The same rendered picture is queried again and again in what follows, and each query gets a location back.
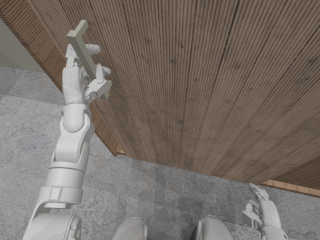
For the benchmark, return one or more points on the handle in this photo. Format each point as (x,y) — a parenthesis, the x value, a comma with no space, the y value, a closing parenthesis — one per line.
(76,40)

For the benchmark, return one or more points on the robot right forearm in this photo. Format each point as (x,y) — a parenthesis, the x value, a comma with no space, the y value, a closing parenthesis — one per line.
(273,233)

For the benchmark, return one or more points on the left robot thigh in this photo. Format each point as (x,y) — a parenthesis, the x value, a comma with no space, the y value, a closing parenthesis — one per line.
(131,229)

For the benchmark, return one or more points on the wardrobe door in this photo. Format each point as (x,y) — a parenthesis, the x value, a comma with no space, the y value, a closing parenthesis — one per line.
(226,88)
(306,174)

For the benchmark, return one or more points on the robot right hand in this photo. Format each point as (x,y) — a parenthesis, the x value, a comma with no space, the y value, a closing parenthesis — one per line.
(263,214)

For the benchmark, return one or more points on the right robot shin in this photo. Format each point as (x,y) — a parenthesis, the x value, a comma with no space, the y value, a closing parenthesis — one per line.
(210,216)

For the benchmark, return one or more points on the robot left forearm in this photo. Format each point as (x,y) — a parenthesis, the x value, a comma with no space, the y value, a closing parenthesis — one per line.
(63,184)

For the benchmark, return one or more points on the robot left hand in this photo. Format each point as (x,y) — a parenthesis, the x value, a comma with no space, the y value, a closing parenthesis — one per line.
(75,80)

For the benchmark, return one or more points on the left robot upper arm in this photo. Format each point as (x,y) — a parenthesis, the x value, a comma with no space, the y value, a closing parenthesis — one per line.
(55,226)

